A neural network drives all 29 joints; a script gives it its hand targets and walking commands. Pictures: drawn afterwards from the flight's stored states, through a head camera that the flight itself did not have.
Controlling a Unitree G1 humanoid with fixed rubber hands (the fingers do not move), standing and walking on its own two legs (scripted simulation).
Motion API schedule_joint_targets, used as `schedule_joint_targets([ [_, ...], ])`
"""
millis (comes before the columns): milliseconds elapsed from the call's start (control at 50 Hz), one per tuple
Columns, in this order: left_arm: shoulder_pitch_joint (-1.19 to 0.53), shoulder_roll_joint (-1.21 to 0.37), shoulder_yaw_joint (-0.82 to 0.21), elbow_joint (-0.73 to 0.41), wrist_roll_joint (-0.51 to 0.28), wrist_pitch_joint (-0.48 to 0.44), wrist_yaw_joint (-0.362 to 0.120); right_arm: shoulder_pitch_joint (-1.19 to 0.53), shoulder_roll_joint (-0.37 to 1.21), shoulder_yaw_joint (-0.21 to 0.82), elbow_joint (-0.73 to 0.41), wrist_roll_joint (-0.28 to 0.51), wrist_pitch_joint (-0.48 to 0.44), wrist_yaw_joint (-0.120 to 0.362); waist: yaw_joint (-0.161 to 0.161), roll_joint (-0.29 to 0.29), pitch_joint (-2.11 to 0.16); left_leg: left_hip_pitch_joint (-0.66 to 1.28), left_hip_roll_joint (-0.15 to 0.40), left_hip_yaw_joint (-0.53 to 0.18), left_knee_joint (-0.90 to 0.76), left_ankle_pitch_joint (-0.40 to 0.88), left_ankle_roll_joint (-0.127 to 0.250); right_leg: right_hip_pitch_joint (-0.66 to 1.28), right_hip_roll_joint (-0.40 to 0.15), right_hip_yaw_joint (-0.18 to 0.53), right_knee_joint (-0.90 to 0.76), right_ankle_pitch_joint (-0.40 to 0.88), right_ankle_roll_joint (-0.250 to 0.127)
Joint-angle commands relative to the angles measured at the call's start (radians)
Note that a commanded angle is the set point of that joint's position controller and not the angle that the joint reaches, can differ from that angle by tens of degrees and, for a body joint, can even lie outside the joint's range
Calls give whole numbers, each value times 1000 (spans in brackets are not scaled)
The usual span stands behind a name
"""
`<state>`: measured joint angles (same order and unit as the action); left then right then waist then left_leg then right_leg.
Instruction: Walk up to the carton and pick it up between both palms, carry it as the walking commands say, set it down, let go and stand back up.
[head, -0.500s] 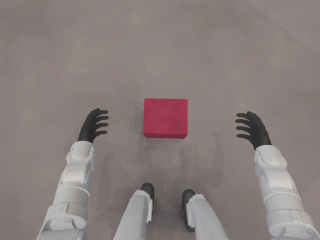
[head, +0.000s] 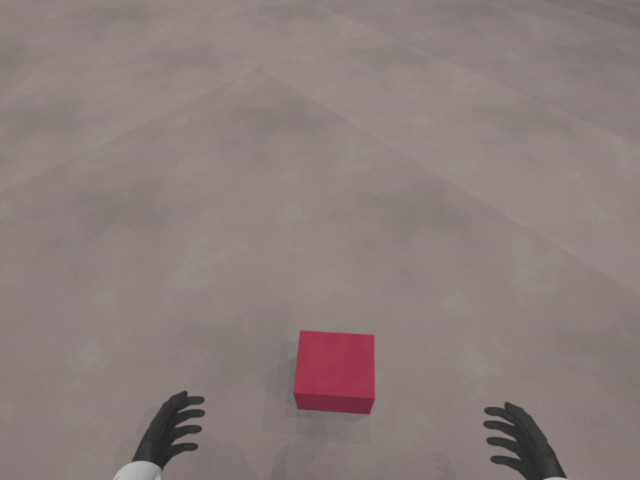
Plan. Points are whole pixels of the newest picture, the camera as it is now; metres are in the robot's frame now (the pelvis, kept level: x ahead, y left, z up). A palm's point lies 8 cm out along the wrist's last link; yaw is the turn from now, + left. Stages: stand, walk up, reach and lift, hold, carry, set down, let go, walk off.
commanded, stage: let go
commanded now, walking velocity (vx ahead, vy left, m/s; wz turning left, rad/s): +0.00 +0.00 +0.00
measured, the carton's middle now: (335, 372) +0.47 +0.01 -0.69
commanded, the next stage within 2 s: stand in 0.40 s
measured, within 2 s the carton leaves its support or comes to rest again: neither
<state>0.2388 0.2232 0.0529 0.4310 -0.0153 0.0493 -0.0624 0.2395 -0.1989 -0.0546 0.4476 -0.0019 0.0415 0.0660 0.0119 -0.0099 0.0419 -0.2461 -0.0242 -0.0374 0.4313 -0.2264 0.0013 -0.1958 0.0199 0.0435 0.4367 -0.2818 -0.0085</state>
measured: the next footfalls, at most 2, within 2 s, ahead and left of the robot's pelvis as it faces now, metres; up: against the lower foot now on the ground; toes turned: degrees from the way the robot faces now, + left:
none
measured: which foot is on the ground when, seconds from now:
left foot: down 0.00-1.00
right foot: down 0.00-1.00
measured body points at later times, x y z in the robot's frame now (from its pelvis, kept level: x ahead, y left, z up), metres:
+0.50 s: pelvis +0.01 +0.00 -0.01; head +0.00 +0.00 +0.44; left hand +0.16 +0.25 -0.09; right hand +0.14 -0.26 -0.10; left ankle +0.00 +0.12 -0.74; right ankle -0.04 -0.12 -0.74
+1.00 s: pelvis +0.06 -0.01 -0.02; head +0.06 -0.01 +0.43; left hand +0.10 +0.26 -0.14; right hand +0.14 -0.26 -0.14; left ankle +0.00 +0.12 -0.74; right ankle -0.04 -0.11 -0.74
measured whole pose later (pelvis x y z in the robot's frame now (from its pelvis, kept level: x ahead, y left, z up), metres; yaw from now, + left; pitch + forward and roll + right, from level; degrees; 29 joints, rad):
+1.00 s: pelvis +0.06 -0.01 -0.02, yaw +3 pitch +3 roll +0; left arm 0.36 0.26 0.00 0.78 0.01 -0.02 0.04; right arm 0.32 -0.26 -0.01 0.82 -0.01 -0.02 -0.04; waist 0.02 0.00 -0.08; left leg -0.26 -0.04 -0.09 0.60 -0.39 0.00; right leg -0.17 0.02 -0.01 0.55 -0.44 -0.02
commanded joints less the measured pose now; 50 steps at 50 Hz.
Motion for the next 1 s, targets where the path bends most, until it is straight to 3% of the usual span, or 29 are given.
schedule_joint_targets([
  [0,-47,85,16,-105,-3,20,-6,-40,-95,-21,-103,3,17,4,1,13,-38,196,-12,24,-45,157,-20,-29,12,-38,-90,136,9],
  [100,-72,93,15,-105,1,68,-15,-56,-102,-23,-108,-10,71,7,-2,13,29,194,-7,29,-50,101,-18,-3,11,-39,-82,93,10],
  [380,-43,95,16,-93,19,93,18,-46,-102,-10,-108,-3,123,-15,-19,-9,-29,241,-32,36,-5,215,-15,12,7,-21,-32,194,21],
  [400,-10,145,21,45,75,1,62,23,-169,-19,63,-42,7,-62,-14,37,19,-28,103,-50,-71,-176,-46,-28,-97,4,-54,-177,50],
  [420,37,168,23,50,89,-33,81,30,-200,-24,65,-57,-32,-83,4,36,88,-102,99,-92,-105,-301,-46,-52,-105,50,-67,-265,43],
  [440,35,161,21,78,87,-59,85,8,-183,-21,85,-56,-61,-86,6,13,94,-128,97,-103,-88,-277,-43,-77,-109,71,-66,-270,40],
  [500,-1,136,9,114,62,-112,82,8,-141,-8,135,-35,-114,-73,-7,-15,-58,-29,93,-109,-13,-37,-21,-57,-129,102,-54,-136,21],
  [600,45,149,6,179,46,-130,81,58,-166,-1,212,-29,-132,-78,-5,5,-152,2,97,-120,58,248,-2,13,-120,68,32,217,19],
  [820,145,161,-13,262,30,-94,98,131,-172,15,296,-14,-93,-99,-5,-6,-120,-4,77,-99,131,340,13,24,-113,23,86,473,3],
  [980,176,156,-23,320,26,-70,106,136,-167,25,354,-11,-68,-110,-1,2,-93,6,70,-96,140,355,22,42,-106,1,84,481,-7],
])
